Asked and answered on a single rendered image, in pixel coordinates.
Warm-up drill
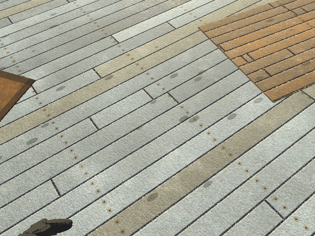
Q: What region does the left robot hand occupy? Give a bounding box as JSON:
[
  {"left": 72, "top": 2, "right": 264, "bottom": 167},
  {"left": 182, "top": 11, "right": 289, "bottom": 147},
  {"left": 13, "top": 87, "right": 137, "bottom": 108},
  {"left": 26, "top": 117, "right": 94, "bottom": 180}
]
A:
[{"left": 18, "top": 218, "right": 73, "bottom": 236}]

